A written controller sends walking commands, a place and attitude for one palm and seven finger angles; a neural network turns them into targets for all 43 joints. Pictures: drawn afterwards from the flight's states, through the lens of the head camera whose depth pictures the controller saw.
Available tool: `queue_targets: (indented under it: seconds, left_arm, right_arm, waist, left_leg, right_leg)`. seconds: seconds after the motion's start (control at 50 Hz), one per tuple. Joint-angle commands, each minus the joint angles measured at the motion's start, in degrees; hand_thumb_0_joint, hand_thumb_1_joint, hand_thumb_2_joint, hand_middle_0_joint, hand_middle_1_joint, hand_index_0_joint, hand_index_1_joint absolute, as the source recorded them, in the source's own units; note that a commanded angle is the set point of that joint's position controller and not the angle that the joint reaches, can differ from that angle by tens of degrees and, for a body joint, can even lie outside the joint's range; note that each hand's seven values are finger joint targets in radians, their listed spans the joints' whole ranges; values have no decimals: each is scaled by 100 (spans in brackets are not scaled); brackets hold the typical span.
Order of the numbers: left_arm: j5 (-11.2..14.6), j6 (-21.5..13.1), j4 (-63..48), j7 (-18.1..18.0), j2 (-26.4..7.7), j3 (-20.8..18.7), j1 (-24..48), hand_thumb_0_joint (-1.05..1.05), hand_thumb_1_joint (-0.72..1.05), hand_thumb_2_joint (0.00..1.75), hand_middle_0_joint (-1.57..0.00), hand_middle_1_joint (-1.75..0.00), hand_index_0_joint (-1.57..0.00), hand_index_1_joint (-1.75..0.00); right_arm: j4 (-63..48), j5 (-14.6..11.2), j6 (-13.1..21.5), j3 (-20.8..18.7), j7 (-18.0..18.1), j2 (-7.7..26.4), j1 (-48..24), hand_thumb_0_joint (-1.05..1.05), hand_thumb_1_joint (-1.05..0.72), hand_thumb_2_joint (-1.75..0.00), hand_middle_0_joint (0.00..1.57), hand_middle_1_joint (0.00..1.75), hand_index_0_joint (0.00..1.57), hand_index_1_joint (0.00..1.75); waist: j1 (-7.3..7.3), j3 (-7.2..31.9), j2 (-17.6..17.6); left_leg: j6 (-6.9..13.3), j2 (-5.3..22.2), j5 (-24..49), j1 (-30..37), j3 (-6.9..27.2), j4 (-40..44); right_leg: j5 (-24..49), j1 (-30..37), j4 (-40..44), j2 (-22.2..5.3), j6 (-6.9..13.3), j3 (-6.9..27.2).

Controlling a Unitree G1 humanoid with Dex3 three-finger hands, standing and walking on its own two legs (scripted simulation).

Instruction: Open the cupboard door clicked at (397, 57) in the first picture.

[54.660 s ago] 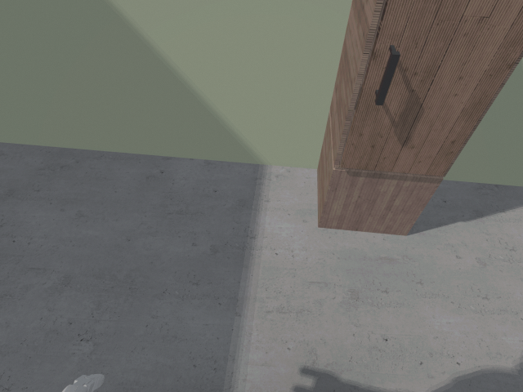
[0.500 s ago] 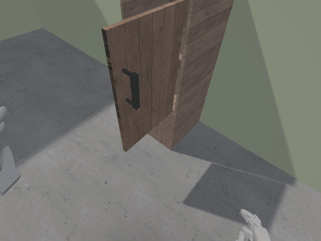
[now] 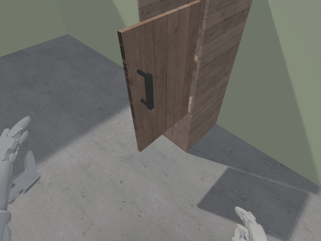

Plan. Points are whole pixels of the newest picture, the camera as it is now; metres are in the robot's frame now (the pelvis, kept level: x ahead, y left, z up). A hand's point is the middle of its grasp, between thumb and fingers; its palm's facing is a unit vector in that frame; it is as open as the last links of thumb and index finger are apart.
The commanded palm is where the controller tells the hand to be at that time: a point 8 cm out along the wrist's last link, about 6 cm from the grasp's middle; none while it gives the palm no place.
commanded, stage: let the arm hang, fingers relaxed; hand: left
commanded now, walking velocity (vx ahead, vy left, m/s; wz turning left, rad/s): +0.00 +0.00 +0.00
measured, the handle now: (145, 90) +0.59 +0.10 +0.04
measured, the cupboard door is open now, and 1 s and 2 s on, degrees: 90 90 90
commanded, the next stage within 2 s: look to check the result in 1.06 s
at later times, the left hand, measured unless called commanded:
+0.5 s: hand out of the picture -0.06 +0.19 -0.17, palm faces +0.06 -0.97 -0.22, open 7.2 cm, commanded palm none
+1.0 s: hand out of the picture +0.00 +0.17 -0.17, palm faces +0.06 -0.98 -0.18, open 7.3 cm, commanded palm none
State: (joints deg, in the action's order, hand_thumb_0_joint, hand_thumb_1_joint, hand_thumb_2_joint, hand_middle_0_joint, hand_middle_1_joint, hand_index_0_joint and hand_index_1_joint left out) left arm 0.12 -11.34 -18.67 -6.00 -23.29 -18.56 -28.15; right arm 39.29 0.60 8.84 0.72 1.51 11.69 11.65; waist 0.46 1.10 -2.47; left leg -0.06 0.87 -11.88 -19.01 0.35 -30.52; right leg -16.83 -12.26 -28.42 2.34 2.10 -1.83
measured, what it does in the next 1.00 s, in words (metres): stands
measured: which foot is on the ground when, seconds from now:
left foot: down 0.00-1.00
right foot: down 0.00-1.00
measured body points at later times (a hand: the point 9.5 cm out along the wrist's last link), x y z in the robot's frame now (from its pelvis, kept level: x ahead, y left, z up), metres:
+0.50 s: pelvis -0.01 +0.00 +0.01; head +0.03 +0.01 +0.45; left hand -0.06 +0.24 -0.15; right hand -0.02 -0.23 -0.15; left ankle +0.04 +0.12 -0.74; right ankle -0.02 -0.10 -0.74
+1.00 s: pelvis +0.00 +0.01 +0.01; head +0.01 +0.00 +0.46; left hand +0.00 +0.22 -0.15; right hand -0.01 -0.20 -0.16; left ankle +0.04 +0.12 -0.74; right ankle -0.02 -0.10 -0.74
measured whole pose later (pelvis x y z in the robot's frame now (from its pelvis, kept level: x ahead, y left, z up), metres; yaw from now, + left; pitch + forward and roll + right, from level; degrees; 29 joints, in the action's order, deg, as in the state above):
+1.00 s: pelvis +0.00 +0.01 +0.01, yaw +1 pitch -2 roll +0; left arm -0.2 0.2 65.2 -2.0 -7.2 -0.9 -15.4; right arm 64.9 1.6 -1.0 -0.3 2.1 7.0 16.8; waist -0.8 -2.2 -0.8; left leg 0.5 -0.6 -9.6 -13.5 0.6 -24.8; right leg -15.6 -7.4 -24.6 0.9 1.5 -2.2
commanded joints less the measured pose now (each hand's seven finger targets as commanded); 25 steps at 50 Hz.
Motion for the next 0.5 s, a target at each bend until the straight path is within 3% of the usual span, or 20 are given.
queue_targets:
  seconds: [0.0, 0.02, 0.04, 0.08, 0.1, 0.14, 0.18, 0.2, 0.22, 0.24, 0.28, 0.3, 0.32, 0.48]
  left_arm:
    - [-203, 1093, 3133, 596, 306, 1283, 607, 0, 90, 90, -20, -30, -20, -30]
    - [-227, 1079, 3460, 603, 237, 1321, 821, 0, 90, 90, -20, -30, -20, -30]
    - [-227, 1074, 3777, 600, 179, 1318, 974, 0, 90, 90, -20, -30, -20, -30]
    - [-210, 1083, 4533, 568, 60, 1361, 1330, 0, 90, 90, -20, -30, -20, -30]
    - [-193, 1112, 4907, 540, 63, 1404, 1477, 0, 90, 90, -20, -30, -20, -30]
    - [-153, 1157, 5628, 491, 192, 1530, 1548, 0, 90, 90, -20, -30, -20, -30]
    - [-110, 1158, 6290, 471, 268, 1609, 1458, 0, 90, 90, -20, -30, -20, -30]
    - [-94, 1150, 6585, 472, 298, 1629, 1393, 0, 90, 90, -20, -30, -20, -30]
    - [-92, 1127, 6820, 466, 283, 1628, 1316, 0, 90, 90, -20, -30, -20, -30]
    - [-74, 1121, 7055, 467, 386, 1641, 1290, 0, 90, 90, -20, -30, -20, -30]
    - [-60, 1116, 7382, 464, 489, 1607, 1146, 0, 90, 90, -20, -30, -20, -30]
    - [-48, 1108, 7525, 466, 500, 1625, 1105, 0, 90, 90, -20, -30, -20, -30]
    - [-53, 1106, 7651, 463, 534, 1635, 1101, 0, 90, 90, -20, -30, -20, -30]
    - [-28, 1106, 8273, 428, 768, 1734, 813, 0, 90, 90, -20, -30, -20, -30]
  right_arm:
    - [239, 5, -394, -416, -125, 1085, -65, 0, -90, -90, 20, 30, 20, 30]
    - [229, 44, -474, -388, -113, 1098, -152, 0, -90, -90, 20, 30, 20, 30]
    - [242, 64, -545, -373, -103, 1123, -198, 0, -90, -90, 20, 30, 20, 30]
    - [408, 96, -674, -357, -102, 1117, -285, 0, -90, -90, 20, 30, 20, 30]
    - [523, 112, -742, -335, -95, 1060, -286, 0, -90, -90, 20, 30, 20, 30]
    - [776, 137, -844, -238, -90, 859, -276, 0, -90, -90, 20, 30, 20, 30]
    - [1045, 122, -885, -172, -62, 756, -245, 0, -90, -90, 20, 30, 20, 30]
    - [1177, 108, -895, -153, -48, 711, -225, 0, -90, -90, 20, 30, 20, 30]
    - [1268, 90, -902, -151, -26, 707, -160, 0, -90, -90, 20, 30, 20, 30]
    - [1419, 81, -904, -144, -4, 635, -68, 0, -90, -90, 20, 30, 20, 30]
    - [1605, 89, -921, -153, 26, 532, 71, 0, -90, -90, 20, 30, 20, 30]
    - [1708, 83, -929, -148, 37, 500, 161, 0, -90, -90, 20, 30, 20, 30]
    - [1759, 70, -944, -167, 51, 519, 245, 0, -90, -90, 20, 30, 20, 30]
    - [2231, 40, -955, -174, 90, 344, 713, 0, -90, -90, 20, 30, 20, 30]
  waist:
    - [-129, 320, 612]
    - [-94, 306, 1220]
    - [-84, 277, 1433]
    - [-110, 199, 1421]
    - [-136, 131, 1261]
    - [-114, -11, 355]
    - [-63, -59, -199]
    - [-43, -84, -414]
    - [-31, -24, -281]
    - [-61, -7, -404]
    - [-42, -19, -845]
    - [-47, 5, -745]
    - [-56, -117, -434]
    - [-82, -374, 167]
  left_leg:
    - [322, 524, 1200, 207, 531, -225]
    - [348, 517, 1208, 145, 618, -210]
    - [366, 436, 1155, 63, 630, -234]
    - [289, 252, 1081, 249, 485, -241]
    - [258, 227, 1030, 375, 463, -141]
    - [234, 302, 1098, 413, 542, 246]
    - [222, 339, 888, 378, 606, 550]
    - [216, 342, 708, 389, 605, 654]
    - [203, 350, 765, 485, 593, 632]
    - [183, 348, 673, 528, 551, 665]
    - [190, 360, 532, 553, 555, 723]
    - [188, 367, 458, 567, 575, 753]
    - [191, 390, 412, 592, 585, 750]
    - [220, 425, 398, 752, 541, 918]
  right_leg:
    - [1163, -568, -209, -731, 76, 379]
    - [1075, -466, -156, -694, 90, 414]
    - [1164, -334, -40, -795, 130, 465]
    - [1301, -312, 153, -968, 247, 633]
    - [1155, -352, 240, -984, 259, 631]
    - [953, -194, 268, -846, 158, 571]
    - [709, 67, 416, -757, 92, 569]
    - [572, 129, 537, -759, 100, 583]
    - [647, 234, 651, -752, 102, 584]
    - [601, 266, 739, -784, 122, 583]
    - [597, 340, 851, -789, 162, 561]
    - [543, 373, 910, -779, 177, 569]
    - [463, 300, 989, -756, 174, 510]
    - [305, 121, 1078, -741, 148, 394]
